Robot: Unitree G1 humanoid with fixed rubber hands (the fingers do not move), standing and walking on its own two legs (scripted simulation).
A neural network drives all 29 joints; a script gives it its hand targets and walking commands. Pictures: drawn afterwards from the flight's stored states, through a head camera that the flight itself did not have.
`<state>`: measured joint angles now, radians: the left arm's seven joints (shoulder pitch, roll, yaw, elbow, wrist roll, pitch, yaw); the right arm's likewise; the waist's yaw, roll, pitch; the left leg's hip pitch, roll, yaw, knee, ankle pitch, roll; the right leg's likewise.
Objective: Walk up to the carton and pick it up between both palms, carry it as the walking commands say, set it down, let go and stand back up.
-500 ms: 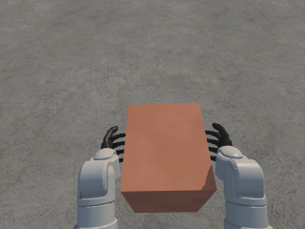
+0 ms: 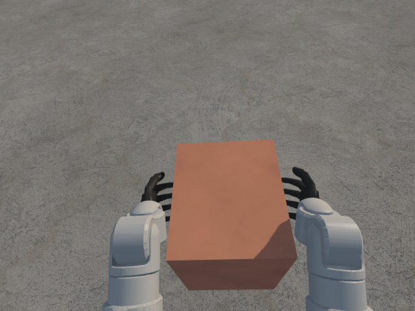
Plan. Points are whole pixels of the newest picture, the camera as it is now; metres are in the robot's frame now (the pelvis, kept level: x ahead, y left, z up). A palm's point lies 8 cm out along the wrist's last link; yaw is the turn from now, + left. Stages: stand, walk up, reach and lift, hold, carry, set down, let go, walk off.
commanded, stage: carry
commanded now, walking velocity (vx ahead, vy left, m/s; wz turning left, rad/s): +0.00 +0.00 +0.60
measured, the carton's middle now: (227, 220) +0.33 -0.01 +0.00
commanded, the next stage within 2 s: none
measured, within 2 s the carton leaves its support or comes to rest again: neither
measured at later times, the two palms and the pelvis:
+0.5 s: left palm (97, 270) +0.20 +0.19 +0.08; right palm (260, 221) +0.27 -0.07 +0.08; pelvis -0.05 -0.01 +0.00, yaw +17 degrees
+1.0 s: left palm out of the picture +0.05 +0.27 +0.08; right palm (183, 267) +0.20 +0.06 +0.09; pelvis -0.12 -0.01 +0.00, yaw +33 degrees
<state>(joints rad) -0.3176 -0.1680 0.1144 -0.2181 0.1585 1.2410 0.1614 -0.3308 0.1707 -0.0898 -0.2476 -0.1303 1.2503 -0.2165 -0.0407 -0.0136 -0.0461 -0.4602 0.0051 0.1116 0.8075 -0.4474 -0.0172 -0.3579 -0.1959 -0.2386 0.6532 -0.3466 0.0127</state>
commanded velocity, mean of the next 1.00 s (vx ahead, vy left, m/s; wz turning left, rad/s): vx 0.00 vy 0.00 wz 0.60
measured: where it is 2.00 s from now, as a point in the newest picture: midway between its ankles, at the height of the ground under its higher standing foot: outside the picture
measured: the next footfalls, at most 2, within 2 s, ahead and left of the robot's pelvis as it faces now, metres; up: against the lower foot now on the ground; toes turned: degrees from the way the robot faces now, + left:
left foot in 0.06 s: +0.04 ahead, +0.12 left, +0.00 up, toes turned +9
right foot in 0.34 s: +0.04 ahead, -0.11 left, +0.00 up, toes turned +4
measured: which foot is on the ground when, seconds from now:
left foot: up 0.00-0.04, down 0.06-0.36, up 0.38-0.62, down 0.64-1.00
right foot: down 0.00-0.08, up 0.10-0.32, down 0.34-0.66, up 0.68-1.00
